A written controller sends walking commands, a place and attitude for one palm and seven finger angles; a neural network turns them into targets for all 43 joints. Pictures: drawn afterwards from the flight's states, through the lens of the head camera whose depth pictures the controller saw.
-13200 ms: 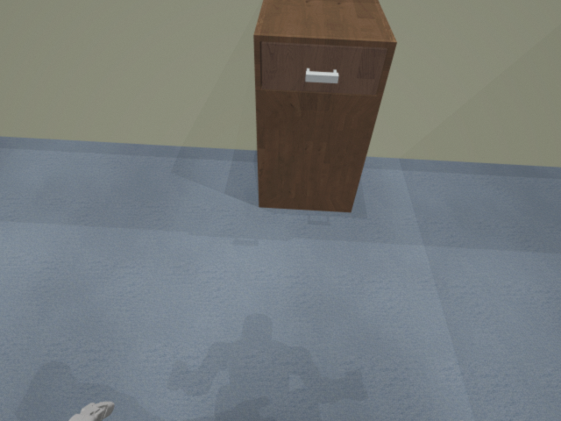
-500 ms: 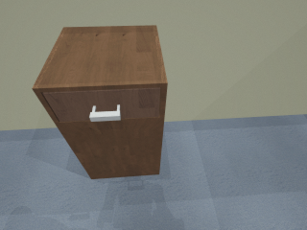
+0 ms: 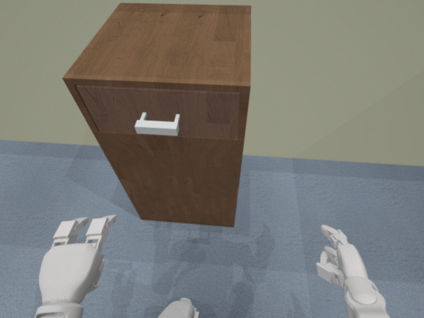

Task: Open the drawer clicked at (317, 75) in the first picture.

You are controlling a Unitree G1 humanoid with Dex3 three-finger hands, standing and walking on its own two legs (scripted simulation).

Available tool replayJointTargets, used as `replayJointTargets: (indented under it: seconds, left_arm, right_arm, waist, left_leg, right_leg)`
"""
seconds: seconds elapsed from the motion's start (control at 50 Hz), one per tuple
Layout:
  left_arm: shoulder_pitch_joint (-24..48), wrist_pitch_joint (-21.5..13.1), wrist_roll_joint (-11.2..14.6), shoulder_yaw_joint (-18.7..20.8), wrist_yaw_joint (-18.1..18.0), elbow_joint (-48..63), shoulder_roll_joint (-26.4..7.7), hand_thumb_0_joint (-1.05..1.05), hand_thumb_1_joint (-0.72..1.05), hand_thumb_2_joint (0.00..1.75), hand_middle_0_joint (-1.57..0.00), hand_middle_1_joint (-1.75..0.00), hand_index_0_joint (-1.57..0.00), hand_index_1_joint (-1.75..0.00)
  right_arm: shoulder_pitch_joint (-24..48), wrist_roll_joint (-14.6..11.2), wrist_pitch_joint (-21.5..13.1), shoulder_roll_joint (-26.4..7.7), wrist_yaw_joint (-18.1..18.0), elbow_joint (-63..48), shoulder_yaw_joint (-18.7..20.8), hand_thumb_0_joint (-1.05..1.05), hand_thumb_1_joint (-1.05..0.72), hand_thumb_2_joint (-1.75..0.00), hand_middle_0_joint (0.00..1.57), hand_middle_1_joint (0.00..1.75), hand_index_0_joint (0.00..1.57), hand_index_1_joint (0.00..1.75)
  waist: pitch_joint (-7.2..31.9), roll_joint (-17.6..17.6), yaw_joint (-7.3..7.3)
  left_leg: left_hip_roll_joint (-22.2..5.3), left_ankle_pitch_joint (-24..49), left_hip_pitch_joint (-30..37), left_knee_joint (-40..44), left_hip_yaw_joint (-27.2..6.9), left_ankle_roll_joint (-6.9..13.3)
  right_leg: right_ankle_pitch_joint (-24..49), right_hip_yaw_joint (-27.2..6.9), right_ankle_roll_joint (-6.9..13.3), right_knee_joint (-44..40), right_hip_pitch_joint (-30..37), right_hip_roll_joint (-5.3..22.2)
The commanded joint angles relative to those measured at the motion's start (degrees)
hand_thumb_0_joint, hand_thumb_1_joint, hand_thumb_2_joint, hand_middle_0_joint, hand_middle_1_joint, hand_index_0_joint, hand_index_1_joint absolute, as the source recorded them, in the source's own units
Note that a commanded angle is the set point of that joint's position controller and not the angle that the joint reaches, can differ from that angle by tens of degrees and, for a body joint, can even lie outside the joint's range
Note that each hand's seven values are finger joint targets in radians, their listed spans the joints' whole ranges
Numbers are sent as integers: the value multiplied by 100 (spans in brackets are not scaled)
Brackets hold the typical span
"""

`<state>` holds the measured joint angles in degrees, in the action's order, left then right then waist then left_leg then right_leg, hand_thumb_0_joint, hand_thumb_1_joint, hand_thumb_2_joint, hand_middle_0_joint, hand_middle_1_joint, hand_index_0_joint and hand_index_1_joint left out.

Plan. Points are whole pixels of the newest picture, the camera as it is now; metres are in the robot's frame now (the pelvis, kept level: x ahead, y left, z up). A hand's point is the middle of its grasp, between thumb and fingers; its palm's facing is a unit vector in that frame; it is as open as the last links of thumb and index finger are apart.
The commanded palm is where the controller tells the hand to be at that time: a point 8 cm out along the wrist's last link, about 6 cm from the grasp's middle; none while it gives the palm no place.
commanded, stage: raise the hand with hooked fingers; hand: left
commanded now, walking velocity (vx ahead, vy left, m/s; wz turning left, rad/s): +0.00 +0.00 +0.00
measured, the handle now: (159, 122) +0.55 +0.25 +0.00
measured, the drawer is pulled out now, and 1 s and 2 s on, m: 0.00 0.00 0.00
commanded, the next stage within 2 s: move the hooked fingers above the handle in 1.34 s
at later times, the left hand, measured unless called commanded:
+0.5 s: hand (120, 187) +0.30 +0.23 +0.07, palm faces +0.16 -0.10 -0.98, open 12.3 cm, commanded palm +0.27 +0.24 +0.13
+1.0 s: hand (99, 136) +0.36 +0.28 +0.13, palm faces +0.09 -0.08 -0.99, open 13.8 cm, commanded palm +0.32 +0.28 +0.19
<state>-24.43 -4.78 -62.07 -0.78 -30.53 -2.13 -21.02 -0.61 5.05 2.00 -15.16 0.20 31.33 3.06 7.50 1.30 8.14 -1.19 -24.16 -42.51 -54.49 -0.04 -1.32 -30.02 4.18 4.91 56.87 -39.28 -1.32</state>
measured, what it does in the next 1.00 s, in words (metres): rises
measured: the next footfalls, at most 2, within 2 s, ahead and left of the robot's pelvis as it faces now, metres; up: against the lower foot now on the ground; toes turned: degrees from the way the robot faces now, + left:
none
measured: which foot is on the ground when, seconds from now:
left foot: down 0.00-1.00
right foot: down 0.00-1.00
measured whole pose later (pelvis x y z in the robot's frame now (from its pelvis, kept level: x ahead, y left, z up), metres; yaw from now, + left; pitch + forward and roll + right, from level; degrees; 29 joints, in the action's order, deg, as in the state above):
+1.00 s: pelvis +0.02 +0.07 +0.05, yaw -6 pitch +2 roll +0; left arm 9.7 14.7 -56.0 -7.6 -7.4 -8.1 -23.7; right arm -6.0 -0.5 5.4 -11.3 -2.2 35.5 -1.8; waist 2.6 -3.1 5.0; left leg 4.1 -16.6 -18.0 -32.6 -3.5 1.9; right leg -19.2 -3.4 -0.4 32.6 -15.6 -0.2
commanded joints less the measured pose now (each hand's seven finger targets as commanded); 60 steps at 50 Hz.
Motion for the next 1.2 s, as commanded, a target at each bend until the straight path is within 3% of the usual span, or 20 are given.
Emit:
replayJointTargets:
  seconds: [0.0, 0.06, 0.1, 0.14, 0.18, 0.22, 0.26, 0.3, 0.36, 0.4, 0.46, 0.48, 0.54, 0.6, 0.68, 0.78, 0.84, 0.92, 1.02, 1.18]
  left_arm:
    - [1982, -11, 278, 458, -299, 1648, -967, 0, 22, 61, -25, -74, -25, -74]
    - [1465, 858, 448, 445, 132, 749, -1013, 0, 15, 58, -25, -78, -25, -78]
    - [1170, 1411, 615, 397, 562, 554, -1039, 0, 11, 56, -26, -81, -26, -81]
    - [1051, 1633, 796, 421, 979, 644, -1178, 0, 6, 54, -26, -84, -26, -84]
    - [814, 1554, 884, 532, 1314, 559, -1271, 0, 1, 52, -26, -87, -26, -87]
    - [775, 1257, 887, 574, 1470, 907, -1213, 0, -3, 50, -27, -90, -27, -90]
    - [1045, 866, 812, 621, 1390, 1347, -1182, 0, -8, 48, -27, -93, -27, -93]
    - [1294, 486, 671, 830, 1047, 1690, -1276, 0, -13, 46, -27, -96, -27, -96]
    - [1335, 278, 450, 999, 450, 1721, -1175, 0, -20, 43, -28, -100, -28, -100]
    - [1447, 514, 411, 1126, 130, 1610, -1202, 0, -24, 41, -28, -103, -28, -103]
    - [1846, 1126, 545, 840, 58, 1240, -1004, 0, -31, 38, -29, -108, -29, -108]
    - [2029, 1358, 608, 746, 141, 1123, -987, 0, -34, 37, -29, -110, -29, -110]
    - [2696, 1924, 711, 119, 628, 1068, -838, 0, -41, 34, -29, -114, -29, -114]
    - [3289, 2151, 685, -218, 1186, 1137, -841, 0, -48, 31, -30, -118, -30, -118]
    - [3742, 2096, 507, -52, 1667, 1012, -1177, 0, -50, 30, -30, -120, -30, -120]
    - [4321, 1963, 414, 121, 1853, 669, -1311, 0, -50, 30, -30, -120, -30, -120]
    - [4788, 1952, 402, -33, 1918, 632, -1210, 0, -50, 30, -30, -120, -30, -120]
    - [5291, 1905, 493, -166, 2093, 590, -1214, 0, -50, 30, -30, -120, -30, -120]
    - [4620, 1755, 598, -212, 2371, 511, -1073, 0, -50, 30, -30, -120, -30, -120]
    - [4774, 1262, 545, 299, 1991, 1093, -1522, 0, -50, 30, -30, -120, -30, -120]
  right_arm:
    - [196, -69, -254, -358, -132, -586, 75, 0, -90, -90, 20, 30, 20, 30]
    - [286, -222, -90, -320, -203, -596, -25, 0, -90, -90, 20, 30, 20, 30]
    - [363, -376, 31, -342, -231, -654, -120, 0, -90, -90, 20, 30, 20, 30]
    - [429, -429, 70, -360, -299, -698, -208, 0, -90, -90, 20, 30, 20, 30]
    - [349, -411, 24, -389, -338, -653, -282, 0, -90, -90, 20, 30, 20, 30]
    - [287, -360, -44, -354, -345, -598, -262, 0, -90, -90, 20, 30, 20, 30]
    - [248, -307, -138, -328, -332, -581, -195, 0, -90, -90, 20, 30, 20, 30]
    - [219, -252, -268, -284, -311, -572, -132, 0, -90, -90, 20, 30, 20, 30]
    - [66, -200, -360, -307, -216, -483, 38, 0, -90, -90, 20, 30, 20, 30]
    - [22, -234, -329, -339, -152, -449, 135, 0, -90, -90, 20, 30, 20, 30]
    - [55, -360, -255, -397, -84, -364, 214, 0, -90, -90, 20, 30, 20, 30]
    - [141, -408, -225, -421, -78, -331, 209, 0, -90, -90, 20, 30, 20, 30]
    - [316, -547, -141, -490, -172, -340, 154, 0, -90, -90, 20, 30, 20, 30]
    - [384, -583, -84, -480, -297, -399, 63, 0, -90, -90, 20, 30, 20, 30]
    - [285, -534, 20, -451, -371, -428, -70, 0, -90, -90, 20, 30, 20, 30]
    - [173, -545, 122, -364, -350, -404, -168, 0, -90, -90, 20, 30, 20, 30]
    - [179, -570, 127, -333, -328, -403, -190, 0, -90, -90, 20, 30, 20, 30]
    - [109, -581, 102, -359, -325, -378, -191, 0, -90, -90, 20, 30, 20, 30]
    - [-27, -572, 113, -424, -241, -418, -146, 0, -90, -90, 20, 30, 20, 30]
    - [-70, -532, -2, -444, -224, -395, -94, 0, -90, -90, 20, 30, 20, 30]
  waist:
    - [1308, -542, -883]
    - [942, 235, -664]
    - [1137, 564, -443]
    - [1174, 707, -347]
    - [1075, 908, -332]
    - [967, 802, -303]
    - [895, 447, -305]
    - [878, 152, -302]
    - [1278, -380, -333]
    - [1496, -273, -364]
    - [1526, -155, -421]
    - [1480, 20, -476]
    - [1142, -4, -505]
    - [885, -6, -549]
    - [790, -131, -459]
    - [639, -339, -399]
    - [673, -674, -424]
    - [784, -603, -498]
    - [783, -364, -428]
    - [908, -511, -344]
  left_leg:
    - [453, 1114, 1285, -7, -41, 403]
    - [460, 1098, 723, 499, 25, 339]
    - [501, 1252, 746, 896, 73, 292]
    - [504, 1394, 891, 1180, 98, 284]
    - [499, 1379, 909, 1312, 91, 285]
    - [487, 1432, 980, 1486, -19, 288]
    - [502, 1402, 1145, 1557, -78, 323]
    - [530, 1380, 1293, 1523, -110, 350]
    - [547, 1832, 1724, 1360, -94, 362]
    - [575, 2006, 1679, 1274, -35, 326]
    - [590, 2063, 1739, 1376, 112, 299]
    - [575, 2082, 1765, 1442, 105, 309]
    - [508, 2148, 2136, 1762, 125, 352]
    - [416, 2231, 2575, 2014, 45, 394]
    - [351, 2341, 2911, 2283, -83, 357]
    - [296, 2387, 3047, 2544, -186, 251]
    - [266, 2483, 3255, 2632, -241, 205]
    - [249, 2614, 3413, 2703, -328, 189]
    - [234, 2847, 3406, 2739, -336, 191]
    - [278, 2725, 3370, 2757, -336, 202]
  right_leg:
    - [1890, -1491, -220, -1420, 145, 107]
    - [2647, -1639, -419, -1828, 1221, 234]
    - [3343, -1826, -520, -1981, 2077, 334]
    - [4127, -1751, -625, -1948, 2675, 401]
    - [4699, -1706, -683, -1888, 2950, 433]
    - [4845, -1584, -683, -1877, 2979, 451]
    - [4344, -1487, -612, -1970, 2737, 409]
    - [3651, -1418, -502, -2017, 2423, 334]
    - [3541, -1099, -330, -1778, 2026, 163]
    - [4014, -1106, -348, -1691, 2171, 180]
    - [4341, -995, -391, -1746, 2360, 187]
    - [4228, -960, -394, -1809, 2411, 162]
    - [3576, -731, -390, -2055, 2351, 111]
    - [3057, -569, -377, -2265, 2221, 77]
    - [2636, -417, -310, -2398, 2256, 17]
    - [2324, -321, -220, -2547, 2370, -45]
    - [2267, -282, -193, -2608, 2325, -62]
    - [2297, -264, -187, -2726, 2416, -66]
    - [2448, -249, -194, -2787, 2540, -69]
    - [2348, -289, -175, -2817, 2584, -102]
